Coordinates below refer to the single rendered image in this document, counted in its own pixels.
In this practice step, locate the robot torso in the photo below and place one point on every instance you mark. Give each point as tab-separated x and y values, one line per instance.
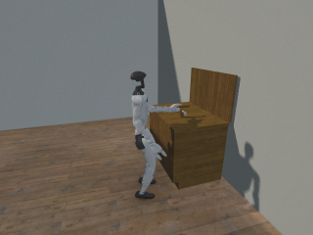
144	112

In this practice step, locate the humanoid robot head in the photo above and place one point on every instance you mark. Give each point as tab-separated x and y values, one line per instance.
138	76

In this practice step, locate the robot right hand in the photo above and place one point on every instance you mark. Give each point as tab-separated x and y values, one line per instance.
157	149

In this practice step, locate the counter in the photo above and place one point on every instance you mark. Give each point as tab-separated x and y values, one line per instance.
195	142

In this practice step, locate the robot left hand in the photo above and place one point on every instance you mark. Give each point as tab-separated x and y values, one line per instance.
176	109

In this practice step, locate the robot left forearm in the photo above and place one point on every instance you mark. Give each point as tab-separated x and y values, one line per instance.
163	109

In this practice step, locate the left robot upper arm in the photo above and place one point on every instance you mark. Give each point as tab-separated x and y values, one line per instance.
151	108

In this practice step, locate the right robot upper arm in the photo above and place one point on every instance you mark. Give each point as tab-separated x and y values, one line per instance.
137	108

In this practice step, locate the robot right forearm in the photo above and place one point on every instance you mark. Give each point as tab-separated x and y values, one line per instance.
141	129

